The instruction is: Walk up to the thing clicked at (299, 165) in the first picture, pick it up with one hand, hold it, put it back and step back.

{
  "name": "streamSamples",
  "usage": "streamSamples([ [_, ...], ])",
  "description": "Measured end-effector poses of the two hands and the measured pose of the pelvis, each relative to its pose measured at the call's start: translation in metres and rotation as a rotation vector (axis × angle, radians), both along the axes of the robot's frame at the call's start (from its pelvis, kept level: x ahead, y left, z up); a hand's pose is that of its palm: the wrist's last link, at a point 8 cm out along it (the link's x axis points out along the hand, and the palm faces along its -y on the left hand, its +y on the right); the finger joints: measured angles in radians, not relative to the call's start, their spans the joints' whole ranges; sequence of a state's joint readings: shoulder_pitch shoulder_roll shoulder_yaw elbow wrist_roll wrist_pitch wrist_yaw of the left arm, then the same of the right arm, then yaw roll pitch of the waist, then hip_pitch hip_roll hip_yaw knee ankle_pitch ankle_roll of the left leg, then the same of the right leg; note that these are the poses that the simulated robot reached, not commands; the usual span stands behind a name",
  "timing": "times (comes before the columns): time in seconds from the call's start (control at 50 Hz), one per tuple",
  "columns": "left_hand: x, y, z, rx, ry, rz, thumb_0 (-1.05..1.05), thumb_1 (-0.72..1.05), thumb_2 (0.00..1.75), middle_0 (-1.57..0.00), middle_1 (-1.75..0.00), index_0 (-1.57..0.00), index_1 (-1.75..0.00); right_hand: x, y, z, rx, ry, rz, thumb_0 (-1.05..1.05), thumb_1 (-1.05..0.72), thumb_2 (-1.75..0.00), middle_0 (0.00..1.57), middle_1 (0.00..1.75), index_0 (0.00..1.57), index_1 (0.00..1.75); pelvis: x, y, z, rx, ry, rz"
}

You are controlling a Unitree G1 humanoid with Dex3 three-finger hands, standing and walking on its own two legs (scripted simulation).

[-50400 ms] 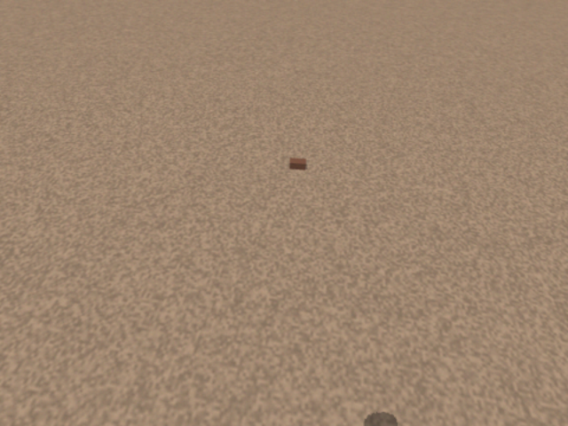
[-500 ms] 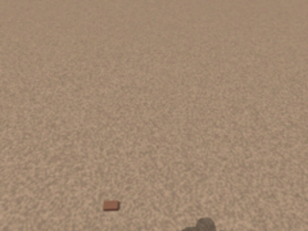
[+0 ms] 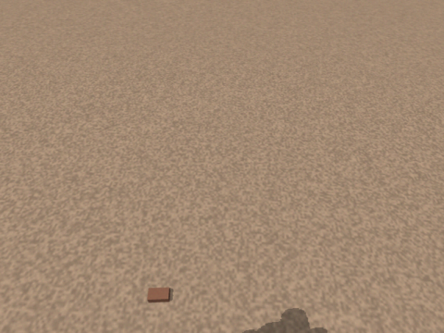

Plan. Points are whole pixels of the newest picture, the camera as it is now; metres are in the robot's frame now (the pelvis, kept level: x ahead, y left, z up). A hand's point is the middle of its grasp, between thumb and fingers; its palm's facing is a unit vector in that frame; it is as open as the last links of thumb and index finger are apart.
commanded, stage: stand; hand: left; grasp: from above
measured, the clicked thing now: (159, 294) +0.41 +0.22 -0.76
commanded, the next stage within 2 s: step back in 0.44 s
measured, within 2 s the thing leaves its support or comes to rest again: neither
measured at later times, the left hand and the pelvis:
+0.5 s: hand out of the picture +0.08 +0.25 -0.16, palm faces +0.01 -0.94 -0.34, open 7.4 cm; pelvis +0.00 -0.01 +0.00, yaw +0 degrees
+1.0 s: hand out of the picture +0.05 +0.29 -0.18, palm faces -0.08 -0.93 -0.36, open 7.4 cm; pelvis -0.08 +0.03 -0.02, yaw -3 degrees
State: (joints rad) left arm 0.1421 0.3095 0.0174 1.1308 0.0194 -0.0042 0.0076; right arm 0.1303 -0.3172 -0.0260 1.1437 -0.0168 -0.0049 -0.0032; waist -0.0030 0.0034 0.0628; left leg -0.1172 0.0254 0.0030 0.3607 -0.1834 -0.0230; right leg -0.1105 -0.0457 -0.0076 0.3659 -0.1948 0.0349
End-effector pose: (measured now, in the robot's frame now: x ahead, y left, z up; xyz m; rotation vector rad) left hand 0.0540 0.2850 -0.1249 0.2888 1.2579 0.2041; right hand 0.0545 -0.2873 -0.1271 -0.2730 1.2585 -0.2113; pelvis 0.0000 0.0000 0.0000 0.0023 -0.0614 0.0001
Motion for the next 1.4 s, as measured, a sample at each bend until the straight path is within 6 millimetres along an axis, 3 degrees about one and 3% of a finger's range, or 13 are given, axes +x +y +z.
streamSamples([
  [0.44, 0.021, 0.001, 0.006, 0.013, -0.038, -0.019, 0.01, 0.91, 0.9, -0.2, -0.3, -0.2, -0.3, 0.012, -0.009, 0.003, -0.007, -0.018, 0.012, 0.01, -0.9, -0.9, 0.2, 0.3, 0.2, 0.3, 0.005, -0.005, 0.001, 0.001, 0.005, 0.0],
  [0.58, 0.019, 0.015, 0.001, 0.04, -0.042, 0.0, 0.01, 0.91, 0.9, -0.2, -0.3, -0.2, -0.3, 0.01, -0.02, -0.001, -0.029, -0.009, 0.003, 0.01, -0.9, -0.9, 0.2, 0.3, 0.21, 0.3, -0.012, -0.003, -0.008, -0.012, 0.026, 0.004],
  [0.7, 0.022, 0.039, -0.008, 0.058, -0.066, -0.037, 0.01, 0.91, 0.9, -0.21, -0.3, -0.2, -0.3, -0.005, -0.02, 0.0, -0.082, -0.004, 0.003, 0.01, -0.9, -0.9, 0.2, 0.3, 0.2, 0.3, -0.031, 0.016, -0.02, -0.007, 0.029, 0.003],
  [0.76, 0.031, 0.054, -0.018, 0.058, -0.099, -0.047, 0.01, 0.91, 0.9, -0.2, -0.3, -0.2, -0.3, -0.022, -0.012, 0.0, -0.113, 0.003, 0.011, 0.0, -0.9, -0.9, 0.2, 0.3, 0.2, 0.3, -0.039, 0.028, -0.028, -0.011, 0.038, 0.004],
  [0.84, 0.033, 0.058, -0.017, 0.057, -0.124, -0.054, 0.01, 0.91, 0.9, -0.2, -0.3, -0.2, -0.3, -0.048, 0.001, 0.009, -0.121, 0.039, 0.018, 0.0, -0.9, -0.9, 0.2, 0.3, 0.2, 0.3, -0.054, 0.032, -0.022, -0.024, 0.034, -0.003],
  [1.0, -0.005, 0.05, -0.018, 0.033, -0.069, -0.105, 0.01, 0.91, 0.9, -0.2, -0.3, -0.2, -0.3, -0.071, 0.009, 0.014, -0.122, -0.038, -0.011, 0.01, -0.9, -0.9, 0.2, 0.3, 0.21, 0.3, -0.081, 0.034, -0.017, -0.023, 0.037, -0.057],
  [1.14, -0.049, 0.036, -0.017, 0.055, -0.053, -0.132, 0.01, 0.91, 0.9, -0.2, -0.3, -0.2, -0.3, -0.097, -0.007, -0.006, -0.09, -0.095, -0.025, 0.01, -0.9, -0.9, 0.21, 0.3, 0.21, 0.3, -0.115, 0.022, -0.03, -0.014, 0.026, -0.096],
  [1.26, -0.093, 0.027, 0.002, 0.06, -0.062, -0.108, 0.01, 0.91, 0.9, -0.2, -0.3, -0.2, -0.3, -0.128, -0.013, -0.006, -0.064, -0.065, -0.043, 0.01, -0.9, -0.9, 0.2, 0.3, 0.21, 0.3, -0.141, 0.017, -0.019, 0.013, 0.019, -0.08],
  [1.4, -0.105, 0.039, 0.007, 0.076, -0.157, -0.098, 0.01, 0.9, 0.9, -0.21, -0.3, -0.2, -0.3, -0.169, -0.007, -0.004, -0.09, -0.017, 0.012, 0.01, -0.9, -0.9, 0.2, 0.3, 0.2, 0.3, -0.174, 0.025, -0.02, 0.007, 0.034, -0.03],
])
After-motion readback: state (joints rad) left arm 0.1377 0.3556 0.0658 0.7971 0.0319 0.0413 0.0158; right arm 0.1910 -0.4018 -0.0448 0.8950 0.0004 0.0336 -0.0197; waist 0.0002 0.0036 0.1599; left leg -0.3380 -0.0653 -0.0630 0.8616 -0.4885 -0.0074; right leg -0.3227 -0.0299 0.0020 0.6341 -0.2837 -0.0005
